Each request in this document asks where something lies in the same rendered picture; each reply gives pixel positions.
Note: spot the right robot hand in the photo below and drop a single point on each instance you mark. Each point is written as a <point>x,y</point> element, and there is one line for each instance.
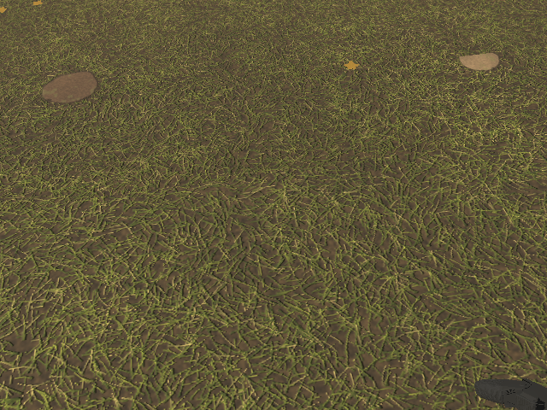
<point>524,395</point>

